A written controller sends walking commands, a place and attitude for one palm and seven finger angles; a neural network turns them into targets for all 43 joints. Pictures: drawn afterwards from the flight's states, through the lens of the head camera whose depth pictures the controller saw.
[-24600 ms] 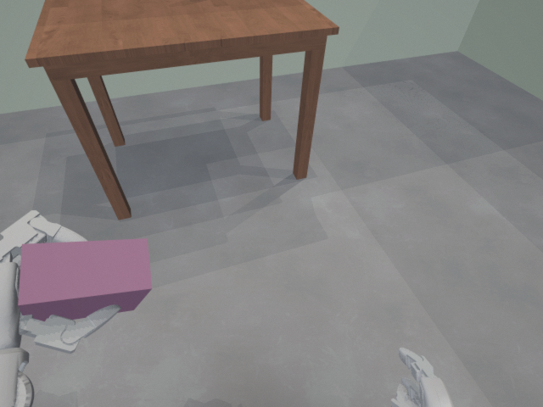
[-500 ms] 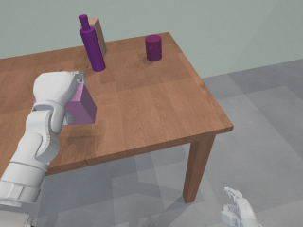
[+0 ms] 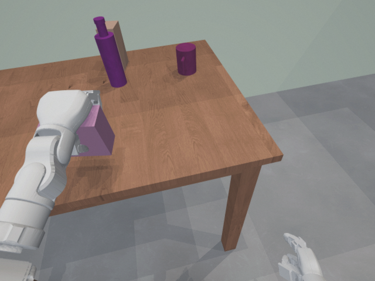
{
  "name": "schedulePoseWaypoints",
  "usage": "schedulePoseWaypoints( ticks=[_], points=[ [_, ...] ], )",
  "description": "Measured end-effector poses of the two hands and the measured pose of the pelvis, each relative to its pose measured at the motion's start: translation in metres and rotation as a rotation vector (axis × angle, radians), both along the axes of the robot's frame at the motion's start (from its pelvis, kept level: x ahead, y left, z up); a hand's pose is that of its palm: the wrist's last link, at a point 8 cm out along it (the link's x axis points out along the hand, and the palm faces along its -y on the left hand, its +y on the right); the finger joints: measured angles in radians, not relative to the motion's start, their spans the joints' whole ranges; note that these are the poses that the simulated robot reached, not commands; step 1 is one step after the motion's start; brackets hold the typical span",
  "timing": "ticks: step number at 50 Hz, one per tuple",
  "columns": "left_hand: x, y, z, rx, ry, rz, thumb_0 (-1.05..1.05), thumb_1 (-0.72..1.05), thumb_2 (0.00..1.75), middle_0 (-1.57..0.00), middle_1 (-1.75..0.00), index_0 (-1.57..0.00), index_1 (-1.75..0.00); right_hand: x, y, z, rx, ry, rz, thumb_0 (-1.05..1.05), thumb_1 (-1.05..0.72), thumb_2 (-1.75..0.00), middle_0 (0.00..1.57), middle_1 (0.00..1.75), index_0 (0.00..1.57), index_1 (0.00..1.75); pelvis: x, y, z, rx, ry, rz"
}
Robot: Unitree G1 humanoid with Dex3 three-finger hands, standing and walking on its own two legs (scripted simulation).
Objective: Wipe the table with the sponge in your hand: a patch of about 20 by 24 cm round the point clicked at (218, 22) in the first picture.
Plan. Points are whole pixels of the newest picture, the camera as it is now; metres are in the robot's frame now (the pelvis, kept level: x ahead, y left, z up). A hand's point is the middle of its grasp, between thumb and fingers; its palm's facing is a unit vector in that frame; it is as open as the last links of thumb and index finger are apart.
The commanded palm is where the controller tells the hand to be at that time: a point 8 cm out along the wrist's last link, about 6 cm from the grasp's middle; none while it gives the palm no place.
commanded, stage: lower the sponge onto the table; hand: left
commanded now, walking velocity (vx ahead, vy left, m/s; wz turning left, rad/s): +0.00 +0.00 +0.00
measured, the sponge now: (83, 137) +0.35 +0.30 +0.12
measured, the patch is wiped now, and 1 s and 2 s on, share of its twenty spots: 0.00 0.00 0.05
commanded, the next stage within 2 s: wipe forward along the first lane in 0.96 s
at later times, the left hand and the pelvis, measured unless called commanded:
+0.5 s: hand (81, 133) +0.34 +0.28 +0.15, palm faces +0.13 +0.03 -0.99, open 9.8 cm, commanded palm +0.30 +0.30 +0.21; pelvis +0.00 +0.00 +0.00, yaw +0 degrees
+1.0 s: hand (77, 141) +0.34 +0.31 +0.12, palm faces +0.03 +0.02 -1.00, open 9.8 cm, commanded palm +0.30 +0.31 +0.18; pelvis +0.01 +0.01 +0.00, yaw +0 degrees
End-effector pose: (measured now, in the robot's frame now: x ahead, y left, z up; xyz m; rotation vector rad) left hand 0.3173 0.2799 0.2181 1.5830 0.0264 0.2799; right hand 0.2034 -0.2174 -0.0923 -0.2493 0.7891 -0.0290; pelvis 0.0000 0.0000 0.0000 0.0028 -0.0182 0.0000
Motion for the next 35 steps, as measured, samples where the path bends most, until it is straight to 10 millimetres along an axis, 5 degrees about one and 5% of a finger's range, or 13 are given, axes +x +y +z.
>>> schedulePoseWaypoints(
  ticks=[5, 9, 16, 21, 29, 35],
  points=[
    [0.005, 0.029, 0.019, -0.011, -0.009, 0.234, 0.00, -0.47, 1.04, -0.76, -1.36, -0.77, -1.36, -0.005, 0.004, -0.009, 0.057, 0.045, -0.010, 0.01, -0.90, -0.90, 0.20, 0.30, 0.20, 0.30, 0.000, 0.002, 0.001, 0.003, 0.010, -0.012],
    [-0.003, 0.041, 0.002, -0.043, 0.138, 0.348, 0.00, -0.47, 1.04, -0.75, -1.36, -0.76, -1.36, -0.005, 0.004, -0.013, 0.072, 0.053, -0.009, 0.01, -0.90, -0.90, 0.20, 0.30, 0.20, 0.30, 0.000, 0.004, 0.001, 0.003, 0.014, 0.000],
    [-0.013, 0.009, -0.045, -0.051, 0.326, 0.123, 0.00, -0.47, 1.04, -0.76, -1.36, -0.77, -1.36, 0.001, 0.002, -0.007, 0.004, 0.019, 0.018, 0.01, -0.90, -0.90, 0.20, 0.30, 0.20, 0.30, 0.001, 0.005, -0.001, 0.002, 0.004, 0.025],
    [-0.013, -0.014, -0.037, -0.020, 0.165, -0.063, 0.00, -0.47, 1.04, -0.76, -1.36, -0.77, -1.36, 0.006, 0.005, 0.000, -0.010, -0.009, 0.017, 0.01, -0.90, -0.90, 0.20, 0.30, 0.20, 0.30, 0.003, 0.003, -0.001, 0.000, 0.004, 0.011],
    [-0.007, 0.020, -0.006, -0.014, 0.012, 0.205, 0.00, -0.47, 1.04, -0.76, -1.36, -0.77, -1.36, 0.012, 0.015, -0.005, 0.064, 0.021, 0.028, 0.01, -0.90, -0.90, 0.20, 0.30, 0.20, 0.30, 0.002, 0.005, 0.001, 0.001, 0.014, -0.004],
    [-0.014, 0.029, -0.029, -0.058, 0.208, 0.317, 0.00, -0.47, 1.04, -0.76, -1.36, -0.77, -1.36, 0.017, 0.018, -0.004, 0.072, 0.005, 0.035, 0.01, -0.90, -0.90, 0.20, 0.30, 0.20, 0.30, 0.002, 0.006, 0.001, 0.002, 0.011, 0.016]
  ],
)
